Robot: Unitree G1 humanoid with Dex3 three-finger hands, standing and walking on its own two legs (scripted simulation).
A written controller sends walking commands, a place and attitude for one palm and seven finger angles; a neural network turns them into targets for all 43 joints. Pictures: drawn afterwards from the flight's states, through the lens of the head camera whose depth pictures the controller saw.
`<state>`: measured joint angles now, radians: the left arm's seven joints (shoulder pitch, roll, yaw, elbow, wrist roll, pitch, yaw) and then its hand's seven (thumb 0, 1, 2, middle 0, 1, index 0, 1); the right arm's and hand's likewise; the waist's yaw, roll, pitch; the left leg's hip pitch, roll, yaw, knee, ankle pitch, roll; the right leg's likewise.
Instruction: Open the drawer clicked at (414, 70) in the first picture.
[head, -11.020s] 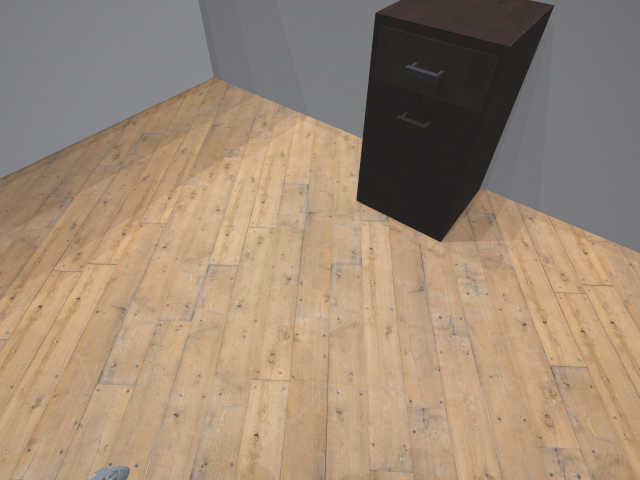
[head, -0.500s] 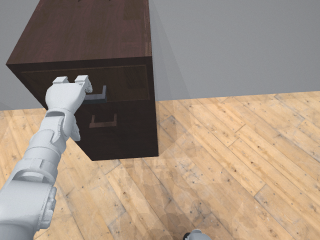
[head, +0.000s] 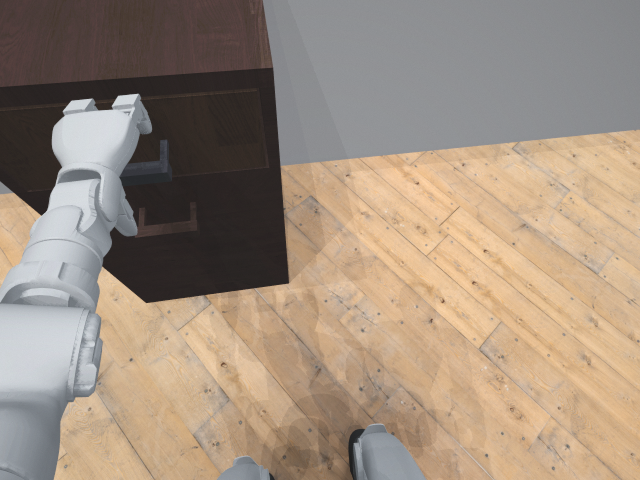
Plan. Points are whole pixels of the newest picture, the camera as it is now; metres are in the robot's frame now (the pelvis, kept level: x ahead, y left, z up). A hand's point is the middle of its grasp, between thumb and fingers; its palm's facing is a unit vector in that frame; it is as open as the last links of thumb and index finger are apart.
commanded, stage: move the hooked fingers above the handle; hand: left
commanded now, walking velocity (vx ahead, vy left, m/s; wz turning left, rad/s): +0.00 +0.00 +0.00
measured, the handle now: (131, 162) +0.57 +0.23 -0.03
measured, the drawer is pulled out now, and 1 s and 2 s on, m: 0.00 0.00 0.00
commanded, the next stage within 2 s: lower the fingers behind the handle in 0.90 s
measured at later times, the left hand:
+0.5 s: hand (111, 174) +0.50 +0.22 +0.03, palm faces -0.05 -0.03 -1.00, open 13.9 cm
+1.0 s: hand (115, 170) +0.51 +0.22 +0.03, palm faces -0.07 -0.02 -1.00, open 13.9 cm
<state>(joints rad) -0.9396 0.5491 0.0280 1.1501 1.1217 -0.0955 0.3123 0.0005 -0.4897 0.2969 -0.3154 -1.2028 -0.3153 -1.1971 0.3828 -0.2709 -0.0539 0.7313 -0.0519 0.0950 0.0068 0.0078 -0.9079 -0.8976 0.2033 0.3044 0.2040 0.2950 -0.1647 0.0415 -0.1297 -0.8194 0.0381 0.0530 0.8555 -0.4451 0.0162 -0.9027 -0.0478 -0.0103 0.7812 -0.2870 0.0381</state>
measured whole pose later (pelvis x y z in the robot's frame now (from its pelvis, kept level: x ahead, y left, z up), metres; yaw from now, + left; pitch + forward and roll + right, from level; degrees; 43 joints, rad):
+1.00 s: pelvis +0.00 -0.01 +0.00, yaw +1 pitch +23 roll -1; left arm -0.93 0.55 0.00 1.15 1.11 -0.09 0.32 0.00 -0.49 0.30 -0.32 -1.20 -0.32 -1.20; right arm 0.36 -0.28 -0.05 0.74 -0.05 0.10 0.00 0.01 -0.91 -0.90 0.20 0.30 0.20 0.29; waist -0.15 0.05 -0.12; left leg -0.80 0.04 0.03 0.84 -0.44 0.00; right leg -0.88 -0.04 -0.03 0.77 -0.29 0.03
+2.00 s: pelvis -0.01 -0.01 -0.03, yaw +1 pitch +29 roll -2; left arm -0.94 0.56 0.03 1.17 1.14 -0.10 0.38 0.00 -0.49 0.30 -0.31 -1.21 -0.32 -1.20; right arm 0.32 -0.27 -0.04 0.74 -0.07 0.09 0.01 0.01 -0.91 -0.90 0.20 0.30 0.20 0.30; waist -0.17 0.06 -0.15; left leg -1.04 0.05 0.01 1.06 -0.53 0.01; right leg -1.11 -0.04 -0.03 0.98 -0.37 0.03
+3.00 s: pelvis -0.01 +0.00 -0.05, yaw +0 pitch +30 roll -2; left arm -0.96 0.59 0.04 1.14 1.12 -0.09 0.36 0.00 -0.10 0.46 -0.32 -1.25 -0.34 -1.24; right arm 0.32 -0.27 -0.02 0.72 -0.06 0.08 0.01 0.01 -0.91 -0.90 0.20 0.30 0.20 0.30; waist -0.18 0.06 -0.15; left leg -1.11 0.05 0.01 1.13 -0.54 0.01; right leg -1.18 -0.04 -0.03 1.03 -0.37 0.03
